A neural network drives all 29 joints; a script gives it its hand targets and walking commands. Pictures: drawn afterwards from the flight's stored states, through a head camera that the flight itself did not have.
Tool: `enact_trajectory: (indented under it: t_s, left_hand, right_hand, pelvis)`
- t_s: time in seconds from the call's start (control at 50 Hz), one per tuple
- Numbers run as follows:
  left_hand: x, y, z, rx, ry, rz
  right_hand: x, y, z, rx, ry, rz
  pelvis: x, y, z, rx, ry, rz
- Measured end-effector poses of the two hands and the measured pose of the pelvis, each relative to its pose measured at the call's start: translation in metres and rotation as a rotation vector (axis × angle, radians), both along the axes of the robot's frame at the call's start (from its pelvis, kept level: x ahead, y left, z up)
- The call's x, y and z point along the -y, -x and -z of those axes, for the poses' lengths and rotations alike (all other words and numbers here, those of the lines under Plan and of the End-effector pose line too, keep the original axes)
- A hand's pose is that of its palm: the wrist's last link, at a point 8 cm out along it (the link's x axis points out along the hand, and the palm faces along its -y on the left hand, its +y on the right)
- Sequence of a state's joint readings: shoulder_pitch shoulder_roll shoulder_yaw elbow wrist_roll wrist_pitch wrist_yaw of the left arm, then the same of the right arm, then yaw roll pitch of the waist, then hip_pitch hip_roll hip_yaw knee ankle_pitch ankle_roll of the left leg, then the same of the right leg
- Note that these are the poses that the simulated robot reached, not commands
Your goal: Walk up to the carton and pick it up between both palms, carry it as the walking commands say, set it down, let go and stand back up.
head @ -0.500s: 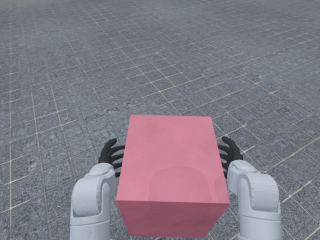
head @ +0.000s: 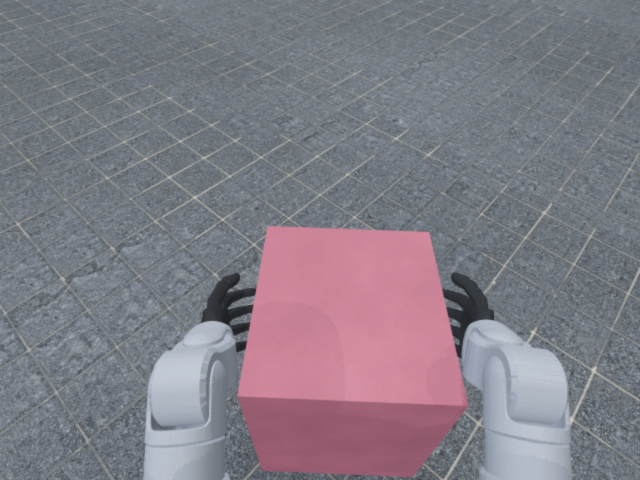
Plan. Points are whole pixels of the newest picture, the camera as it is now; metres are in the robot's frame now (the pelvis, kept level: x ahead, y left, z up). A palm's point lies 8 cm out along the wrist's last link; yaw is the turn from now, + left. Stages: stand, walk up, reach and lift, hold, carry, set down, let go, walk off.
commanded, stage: carry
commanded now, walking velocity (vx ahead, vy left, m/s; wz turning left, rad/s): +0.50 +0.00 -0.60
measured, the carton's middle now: (342, 355) +0.28 -0.01 -0.01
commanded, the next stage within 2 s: none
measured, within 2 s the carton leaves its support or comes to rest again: neither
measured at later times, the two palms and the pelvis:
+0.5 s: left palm (309, 133) +0.62 +0.03 +0.09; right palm (492, 174) +0.51 -0.24 +0.10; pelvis +0.31 +0.00 +0.01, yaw -22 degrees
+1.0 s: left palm (393, 58) +0.94 -0.16 +0.07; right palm (527, 94) +0.77 -0.39 +0.08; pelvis +0.62 -0.12 +0.01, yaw -39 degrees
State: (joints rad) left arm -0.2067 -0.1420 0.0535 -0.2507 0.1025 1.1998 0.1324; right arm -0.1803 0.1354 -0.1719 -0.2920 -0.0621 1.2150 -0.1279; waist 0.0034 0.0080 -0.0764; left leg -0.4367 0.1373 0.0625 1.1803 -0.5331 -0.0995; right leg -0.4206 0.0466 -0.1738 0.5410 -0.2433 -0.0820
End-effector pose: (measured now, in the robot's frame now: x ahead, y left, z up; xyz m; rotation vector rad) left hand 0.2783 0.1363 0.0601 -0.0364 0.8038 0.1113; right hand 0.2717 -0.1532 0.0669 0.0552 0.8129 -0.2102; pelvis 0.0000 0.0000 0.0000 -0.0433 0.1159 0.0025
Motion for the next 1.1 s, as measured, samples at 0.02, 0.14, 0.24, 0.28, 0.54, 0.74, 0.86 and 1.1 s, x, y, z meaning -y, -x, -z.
enact_trajectory:
  t_s: [0.02,0.14,0.24,0.28,0.54,0.74,0.86,1.1]
  left_hand:
    - [0.002,-0.01,0.002,-0.014,-0.002,0.007]
    - [0.003,-0.087,-0.003,0.011,0.005,0.049]
    - [0.007,-0.165,-0.008,0.071,0.047,0.089]
    - [0.014,-0.192,-0.012,0.059,0.044,0.123]
    - [0.127,-0.371,-0.028,0.104,0.034,0.375]
    - [0.203,-0.486,0.002,-0.02,-0.015,0.43]
    - [0.235,-0.565,-0.006,0.024,0.004,0.467]
    - [0.352,-0.703,-0.026,0.029,0.036,0.681]
  right_hand:
    - [0.001,-0.009,0.002,-0.013,0.0,0.004]
    - [0.002,-0.073,-0.004,0.013,0.008,0.046]
    - [0.004,-0.131,-0.012,0.073,0.045,0.092]
    - [0.01,-0.148,-0.014,0.061,0.041,0.126]
    - [0.103,-0.262,-0.028,0.102,0.046,0.367]
    - [0.175,-0.368,0.002,-0.021,-0.003,0.417]
    - [0.201,-0.434,-0.005,0.025,0.012,0.459]
    - [0.279,-0.517,-0.026,0.026,0.047,0.67]
  pelvis:
    - [0.0,-0.011,-0.003,-0.007,-0.004,0.009]
    - [-0.012,-0.081,-0.008,-0.01,-0.015,0.092]
    - [-0.025,-0.147,-0.001,0.014,-0.045,0.204]
    - [-0.027,-0.171,-0.005,0.016,-0.037,0.241]
    - [0.017,-0.343,-0.004,0.03,0.021,0.398]
    - [0.078,-0.46,-0.005,0.015,-0.006,0.455]
    - [0.094,-0.535,-0.007,0.014,-0.017,0.534]
    - [0.145,-0.681,-0.019,0.026,-0.005,0.759]
